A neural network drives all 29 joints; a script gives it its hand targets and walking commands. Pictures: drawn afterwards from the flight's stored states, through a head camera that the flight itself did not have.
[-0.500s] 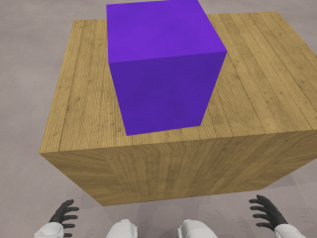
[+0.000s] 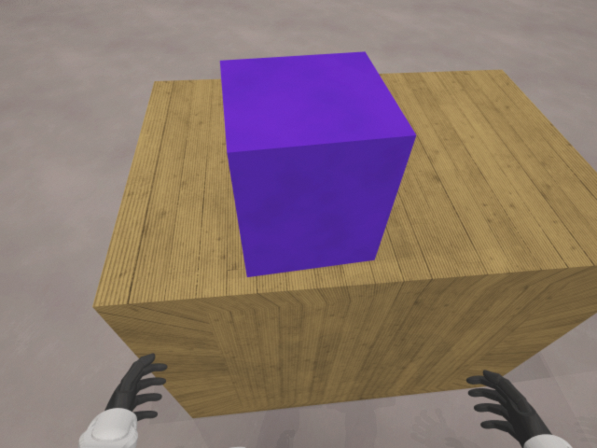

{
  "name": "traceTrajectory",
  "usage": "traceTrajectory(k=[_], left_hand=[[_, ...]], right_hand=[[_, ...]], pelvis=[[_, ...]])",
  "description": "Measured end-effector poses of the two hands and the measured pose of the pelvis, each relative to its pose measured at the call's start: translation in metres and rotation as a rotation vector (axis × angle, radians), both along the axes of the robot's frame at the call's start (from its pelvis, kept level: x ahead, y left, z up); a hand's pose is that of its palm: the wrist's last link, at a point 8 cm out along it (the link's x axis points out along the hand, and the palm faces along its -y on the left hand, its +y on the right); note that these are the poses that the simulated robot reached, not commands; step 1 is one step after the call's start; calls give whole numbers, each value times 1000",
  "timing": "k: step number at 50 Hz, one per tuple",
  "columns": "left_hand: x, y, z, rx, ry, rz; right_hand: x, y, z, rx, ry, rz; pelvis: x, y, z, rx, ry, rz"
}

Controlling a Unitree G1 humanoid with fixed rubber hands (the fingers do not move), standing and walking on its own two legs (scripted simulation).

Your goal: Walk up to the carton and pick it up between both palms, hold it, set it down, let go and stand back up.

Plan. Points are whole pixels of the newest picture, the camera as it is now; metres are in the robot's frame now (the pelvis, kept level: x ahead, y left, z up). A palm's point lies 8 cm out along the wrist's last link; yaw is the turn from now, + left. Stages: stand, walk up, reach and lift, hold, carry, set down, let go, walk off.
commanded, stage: reach and lift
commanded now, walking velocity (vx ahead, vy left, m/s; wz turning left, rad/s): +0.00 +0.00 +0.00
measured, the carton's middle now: (303, 168) +0.47 +0.00 +0.10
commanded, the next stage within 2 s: none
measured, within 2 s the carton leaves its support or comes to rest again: neither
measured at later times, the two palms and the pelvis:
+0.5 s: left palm (125, 393) +0.18 +0.22 +0.01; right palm (519, 409) +0.15 -0.24 +0.01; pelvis -0.01 +0.01 +0.00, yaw +0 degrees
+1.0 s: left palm (133, 350) +0.21 +0.20 +0.07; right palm (519, 356) +0.19 -0.24 +0.06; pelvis +0.01 +0.00 +0.01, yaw +0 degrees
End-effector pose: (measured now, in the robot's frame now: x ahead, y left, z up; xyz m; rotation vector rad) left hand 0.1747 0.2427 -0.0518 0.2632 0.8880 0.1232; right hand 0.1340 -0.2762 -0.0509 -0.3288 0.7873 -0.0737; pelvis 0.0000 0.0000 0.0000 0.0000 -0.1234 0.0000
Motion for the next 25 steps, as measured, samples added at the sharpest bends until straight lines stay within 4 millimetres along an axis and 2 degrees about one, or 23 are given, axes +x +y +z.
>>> traceTrajectory(k=[11,17,25], left_hand=[[-12,-1,23,-11,-113,24],[-4,-8,40,-26,-202,37],[9,-23,62,-52,-300,47]], right_hand=[[-7,22,25,22,-31,60],[-3,28,38,27,-76,81],[16,33,57,64,-165,93]], pelvis=[[-9,10,4,-14,-3,0],[-10,12,4,-15,-4,0],[-7,9,5,-12,2,0]])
